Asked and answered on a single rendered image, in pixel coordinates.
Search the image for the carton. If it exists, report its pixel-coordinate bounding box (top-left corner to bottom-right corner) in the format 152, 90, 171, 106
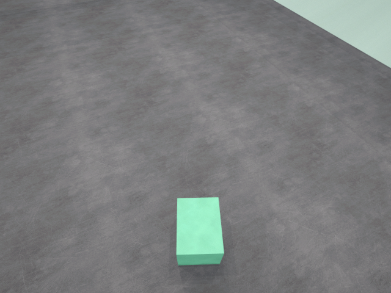
177, 197, 224, 266

